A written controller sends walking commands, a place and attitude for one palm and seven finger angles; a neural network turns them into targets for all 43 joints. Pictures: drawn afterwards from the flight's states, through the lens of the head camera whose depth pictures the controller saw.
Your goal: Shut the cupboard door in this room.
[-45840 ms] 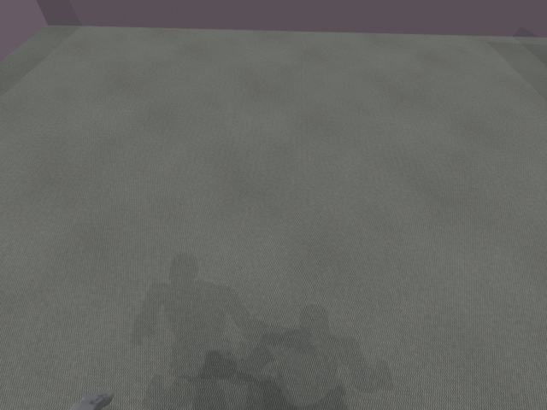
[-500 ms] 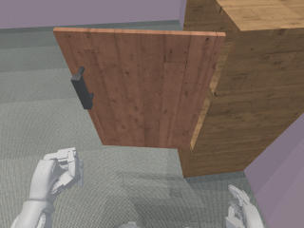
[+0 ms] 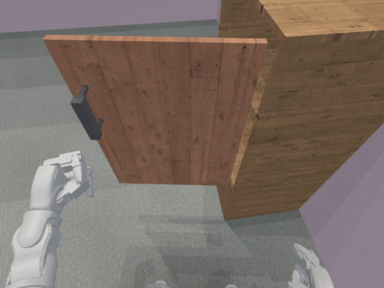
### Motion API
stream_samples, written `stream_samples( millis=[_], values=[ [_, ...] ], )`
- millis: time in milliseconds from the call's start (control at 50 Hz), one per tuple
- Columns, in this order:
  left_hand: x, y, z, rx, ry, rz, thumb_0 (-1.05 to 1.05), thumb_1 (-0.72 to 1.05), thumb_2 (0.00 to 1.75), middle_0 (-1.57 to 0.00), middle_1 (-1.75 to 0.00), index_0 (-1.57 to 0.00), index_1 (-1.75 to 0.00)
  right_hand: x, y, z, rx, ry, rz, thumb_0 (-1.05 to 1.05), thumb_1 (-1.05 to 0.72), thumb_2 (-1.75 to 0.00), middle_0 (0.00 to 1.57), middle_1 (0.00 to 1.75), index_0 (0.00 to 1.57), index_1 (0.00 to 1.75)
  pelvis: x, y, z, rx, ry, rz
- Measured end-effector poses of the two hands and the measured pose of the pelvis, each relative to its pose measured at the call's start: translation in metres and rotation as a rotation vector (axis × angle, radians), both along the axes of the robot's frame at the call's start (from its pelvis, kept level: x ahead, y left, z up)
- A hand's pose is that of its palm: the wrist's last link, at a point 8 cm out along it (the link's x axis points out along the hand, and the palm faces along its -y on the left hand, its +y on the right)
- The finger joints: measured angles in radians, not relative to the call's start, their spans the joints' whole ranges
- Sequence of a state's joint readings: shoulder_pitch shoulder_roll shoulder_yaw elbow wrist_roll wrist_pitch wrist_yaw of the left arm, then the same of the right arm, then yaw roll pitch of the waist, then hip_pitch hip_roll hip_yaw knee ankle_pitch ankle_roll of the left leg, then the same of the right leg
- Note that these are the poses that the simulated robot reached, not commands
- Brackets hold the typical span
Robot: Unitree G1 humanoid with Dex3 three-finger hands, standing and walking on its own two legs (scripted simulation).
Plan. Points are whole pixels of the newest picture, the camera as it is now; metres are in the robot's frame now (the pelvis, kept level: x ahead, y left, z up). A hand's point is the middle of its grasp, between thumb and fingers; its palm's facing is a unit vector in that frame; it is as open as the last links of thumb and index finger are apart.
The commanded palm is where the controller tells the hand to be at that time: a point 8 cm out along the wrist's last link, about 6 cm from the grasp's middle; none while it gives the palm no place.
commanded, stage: bring the fist close to the handle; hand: left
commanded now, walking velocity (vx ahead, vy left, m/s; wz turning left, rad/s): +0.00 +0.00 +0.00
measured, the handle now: (90, 113) +0.49 +0.27 +0.07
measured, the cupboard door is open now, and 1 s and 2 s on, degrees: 80 80 70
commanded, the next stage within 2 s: push the door shut along its arc in 0.92 s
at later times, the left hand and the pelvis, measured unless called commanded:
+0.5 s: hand (95, 147) +0.38 +0.23 +0.07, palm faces +0.03 -1.00 -0.04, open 3.1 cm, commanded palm +0.36 +0.27 +0.07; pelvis +0.00 +0.02 +0.00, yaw -1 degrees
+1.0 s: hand (99, 147) +0.38 +0.22 +0.07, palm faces +0.04 -1.00 -0.03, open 3.1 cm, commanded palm +0.36 +0.26 +0.07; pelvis -0.01 +0.03 +0.00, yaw -1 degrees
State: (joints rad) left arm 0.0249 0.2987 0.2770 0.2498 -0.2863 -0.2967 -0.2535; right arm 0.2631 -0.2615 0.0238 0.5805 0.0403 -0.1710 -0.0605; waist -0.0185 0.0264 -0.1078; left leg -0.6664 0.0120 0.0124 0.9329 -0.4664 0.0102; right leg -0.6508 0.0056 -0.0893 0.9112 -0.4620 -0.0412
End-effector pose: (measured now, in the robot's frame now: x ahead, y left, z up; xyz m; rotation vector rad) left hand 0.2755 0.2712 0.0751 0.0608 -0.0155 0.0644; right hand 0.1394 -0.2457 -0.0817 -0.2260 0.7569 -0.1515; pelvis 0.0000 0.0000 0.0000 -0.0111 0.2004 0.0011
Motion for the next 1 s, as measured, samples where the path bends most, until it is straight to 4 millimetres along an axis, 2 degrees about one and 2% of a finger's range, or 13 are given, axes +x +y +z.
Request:
stream_samples(
  millis=[100,220,300,400,580,660,780,880,1000],
  values=[
    [0.016,0.012,0.000,0.003,0.002,0.011,0.01,0.90,0.90,-1.29,-1.50,-1.30,-1.50,-0.009,-0.005,-0.004,-0.005,0.046,-0.011,0.01,-0.91,-0.89,0.20,0.30,0.20,0.30,0.000,0.001,0.001,-0.002,0.008,0.001],
    [0.035,0.004,-0.015,-0.030,0.067,-0.045,0.01,0.90,0.90,-1.29,-1.50,-1.30,-1.50,-0.020,-0.006,-0.007,-0.018,0.095,-0.034,0.01,-0.91,-0.89,0.20,0.30,0.20,0.30,-0.001,0.006,0.002,-0.005,0.019,0.001],
    [0.053,0.000,-0.010,-0.035,0.014,-0.037,0.02,0.90,0.90,-1.30,-1.50,-1.30,-1.50,-0.026,-0.003,-0.008,-0.023,0.119,-0.045,0.01,-0.91,-0.89,0.20,0.30,0.20,0.30,-0.001,0.009,0.002,-0.004,0.025,-0.005],
    [0.075,0.006,-0.003,-0.018,-0.011,-0.017,0.02,0.90,0.90,-1.30,-1.50,-1.30,-1.50,-0.035,0.003,-0.010,-0.007,0.148,-0.064,0.01,-0.91,-0.89,0.20,0.30,0.20,0.30,0.000,0.012,0.002,-0.006,0.035,-0.013],
    [0.093,0.006,-0.008,-0.043,0.038,-0.025,0.01,0.90,0.90,-1.29,-1.50,-1.30,-1.50,-0.055,0.012,-0.016,0.009,0.226,-0.087,0.01,-0.91,-0.89,0.20,0.30,0.20,0.30,0.001,0.021,0.003,-0.011,0.044,-0.017],
    [0.096,0.003,-0.008,-0.038,0.011,-0.025,0.01,0.90,0.90,-1.29,-1.50,-1.30,-1.50,-0.063,0.012,-0.016,0.007,0.251,-0.100,0.01,-0.91,-0.89,0.20,0.30,0.20,0.30,0.000,0.024,0.003,-0.012,0.049,-0.023],
    [0.090,0.004,-0.009,-0.029,0.011,-0.028,0.01,0.90,0.90,-1.29,-1.50,-1.30,-1.50,-0.069,0.013,-0.014,0.011,0.258,-0.116,0.01,-0.91,-0.89,0.20,0.30,0.20,0.30,0.000,0.026,0.004,-0.013,0.041,-0.029],
    [0.086,0.007,-0.007,-0.031,0.007,-0.009,0.02,0.90,0.90,-1.29,-1.50,-1.30,-1.50,-0.068,0.014,-0.012,0.009,0.251,-0.112,0.01,-0.91,-0.89,0.20,0.30,0.20,0.30,-0.003,0.027,0.005,-0.015,0.032,-0.025],
    [0.086,0.000,-0.005,-0.028,-0.006,-0.028,0.01,0.90,0.90,-1.30,-1.50,-1.30,-1.50,-0.063,0.016,-0.013,0.007,0.238,-0.093,0.01,-0.91,-0.89,0.20,0.30,0.20,0.30,-0.008,0.027,0.004,-0.015,0.027,-0.018]
  ],
)
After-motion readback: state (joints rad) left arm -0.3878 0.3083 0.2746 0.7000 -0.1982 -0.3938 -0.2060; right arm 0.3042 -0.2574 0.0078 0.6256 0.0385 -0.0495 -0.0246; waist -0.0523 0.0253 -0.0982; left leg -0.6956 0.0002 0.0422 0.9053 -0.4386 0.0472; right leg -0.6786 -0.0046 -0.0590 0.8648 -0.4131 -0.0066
